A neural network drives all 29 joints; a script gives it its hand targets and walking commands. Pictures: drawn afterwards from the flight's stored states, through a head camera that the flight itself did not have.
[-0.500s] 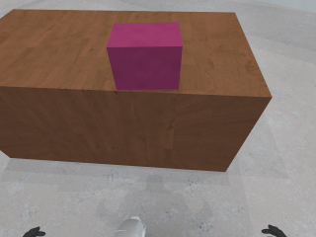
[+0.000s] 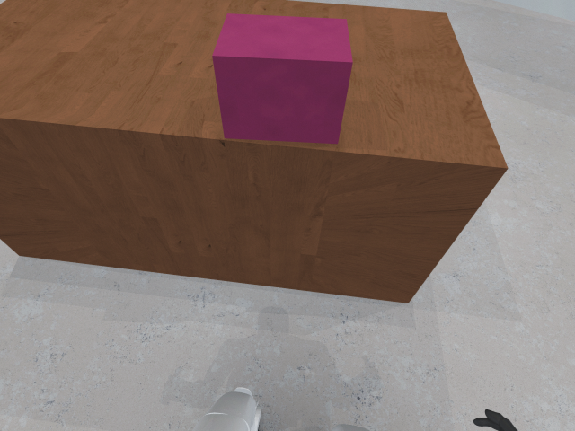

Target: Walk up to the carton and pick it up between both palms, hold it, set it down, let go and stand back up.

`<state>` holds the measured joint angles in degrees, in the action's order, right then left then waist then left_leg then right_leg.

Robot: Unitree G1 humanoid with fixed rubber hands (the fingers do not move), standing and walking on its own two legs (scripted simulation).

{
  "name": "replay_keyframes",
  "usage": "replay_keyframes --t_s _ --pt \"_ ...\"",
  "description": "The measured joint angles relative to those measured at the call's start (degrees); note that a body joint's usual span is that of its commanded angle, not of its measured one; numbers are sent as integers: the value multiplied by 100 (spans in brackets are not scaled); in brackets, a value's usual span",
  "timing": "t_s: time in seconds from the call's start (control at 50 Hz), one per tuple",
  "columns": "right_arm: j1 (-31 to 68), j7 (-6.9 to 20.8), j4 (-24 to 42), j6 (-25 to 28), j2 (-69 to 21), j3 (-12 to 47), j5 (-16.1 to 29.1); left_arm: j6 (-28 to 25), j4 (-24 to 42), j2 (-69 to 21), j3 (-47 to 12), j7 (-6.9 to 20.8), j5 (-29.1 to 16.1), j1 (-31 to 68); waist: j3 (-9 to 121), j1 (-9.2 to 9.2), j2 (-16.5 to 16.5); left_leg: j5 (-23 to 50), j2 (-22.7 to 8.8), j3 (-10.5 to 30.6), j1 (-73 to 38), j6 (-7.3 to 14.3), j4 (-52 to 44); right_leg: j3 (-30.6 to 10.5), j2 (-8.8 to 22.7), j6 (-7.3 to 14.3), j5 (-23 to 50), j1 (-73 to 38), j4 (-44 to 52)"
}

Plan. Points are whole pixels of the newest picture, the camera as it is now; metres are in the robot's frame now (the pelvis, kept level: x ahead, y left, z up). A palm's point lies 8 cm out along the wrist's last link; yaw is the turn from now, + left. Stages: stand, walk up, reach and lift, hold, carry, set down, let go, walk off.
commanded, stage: walk up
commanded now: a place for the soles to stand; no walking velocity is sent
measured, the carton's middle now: (283, 80) +0.77 +0.04 +0.06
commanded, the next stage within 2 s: none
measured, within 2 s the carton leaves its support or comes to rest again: neither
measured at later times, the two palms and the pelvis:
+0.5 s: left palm out of the picture +0.07 +0.33 -0.09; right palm (525, 413) +0.16 -0.30 -0.04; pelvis +0.04 +0.01 +0.01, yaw +4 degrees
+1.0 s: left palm out of the picture +0.09 +0.33 -0.03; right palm (490, 393) +0.19 -0.30 -0.09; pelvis +0.05 -0.01 +0.01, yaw +6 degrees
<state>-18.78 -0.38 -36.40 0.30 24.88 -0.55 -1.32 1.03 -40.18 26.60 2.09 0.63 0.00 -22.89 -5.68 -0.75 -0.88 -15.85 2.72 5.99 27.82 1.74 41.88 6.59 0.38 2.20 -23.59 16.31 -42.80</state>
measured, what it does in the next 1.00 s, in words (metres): steps on the spot: left foot, then right foot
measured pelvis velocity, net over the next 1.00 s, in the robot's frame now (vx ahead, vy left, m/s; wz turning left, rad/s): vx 0.05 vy -0.01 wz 0.10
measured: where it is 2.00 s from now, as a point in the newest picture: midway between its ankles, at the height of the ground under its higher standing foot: outside the picture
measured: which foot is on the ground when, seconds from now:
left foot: down 0.00-0.00, up 0.02-0.38, down 0.40-0.80, up 0.82-1.00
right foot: down 0.00-0.42, up 0.44-0.74, down 0.76-1.00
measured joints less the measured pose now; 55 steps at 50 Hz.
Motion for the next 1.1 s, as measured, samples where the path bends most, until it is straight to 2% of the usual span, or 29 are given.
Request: replay_keyframes --t_s 0.06,0.16,0.24,0.34,0.38,0.42,0.46,0.52,0.64,0.74,0.78,0.84,0.9,0.98,1.1 --pt "5 0 0 -14 -4 0 0 -105 0 0 1 -5 0 -135 200 -8 -24 -522 127 -1 36 0 279 -6 179 53 -11 -20 132" --pt "1 0 0 23 35 1 0 -234 1 0 0 -5 0 -113 434 -9 -48 -566 42 4 -260 0 330 1 447 25 40 -29 387" --pt "5 -6 -5 42 35 0 6 -247 -1 -1 0 -5 0 -109 417 -22 -39 -600 9 -64 -553 0 329 18 450 21 44 -31 479" --pt "6 -26 -4 109 36 0 8 -210 -2 -1 0 10 0 -108 391 -89 89 -985 10 -424 -551 -1 328 106 365 11 -11 -36 506" --pt "3 -28 1 191 38 0 8 -192 -2 -2 -1 21 0 -108 384 -106 203 -860 7 -543 -596 -1 23 132 338 -3 -58 -34 463" --pt "-3 -46 -5 315 40 0 8 -181 -5 -3 -1 26 1 -68 244 -107 344 -150 34 -599 -868 0 -511 133 376 -6 -182 -35 94" --pt "-75 -77 -10 378 -3 0 8 -146 -5 -9 0 33 1 35 132 -104 531 -226 92 -587 -1105 10 -459 -4 388 -5 -228 67 -667" --pt "-279 -116 -10 392 29 0 8 -127 0 -7 1 33 0 191 199 -109 546 -459 -35 -421 -1413 63 -461 -31 259 -6 -433 214 -1348" --pt "-196 -115 -7 391 31 1 8 -106 0 -5 -1 89 0 268 134 -115 638 -568 -125 -362 -1650 73 -464 -155 463 -6 -437 406 -1178" --pt "-179 -111 -8 316 30 1 8 -178 5 -3 1 71 0 273 55 -118 511 -551 -51 -366 -1433 31 -449 -156 436 -6 -221 400 -195" --pt "-123 -111 -11 238 30 1 8 -248 4 -8 0 35 0 269 16 -116 356 -598 -51 -362 -1265 4 -304 -153 359 -27 558 351 361" --pt "62 -110 -10 116 12 1 54 -355 -5 -23 1 -31 0 260 -78 -117 -22 -740 -139 -364 -1070 3 105 -120 259 -98 710 343 386" --pt "128 -101 -8 37 14 2 56 -411 -6 -24 0 -54 0 287 -6 -114 -230 -1238 -110 -359 -865 3 353 -121 364 -100 658 344 458" --pt "143 -6 -13 35 14 2 56 -412 -7 -24 0 -54 0 386 23 -113 -324 -1313 -175 -355 -867 3 355 -116 493 -109 665 346 465" --pt "163 10 -72 25 15 1 56 -382 -8 -25 -1 -54 0 420 96 -111 -282 -1206 -201 -354 -1010 3 250 -99 433 -199 708 346 459"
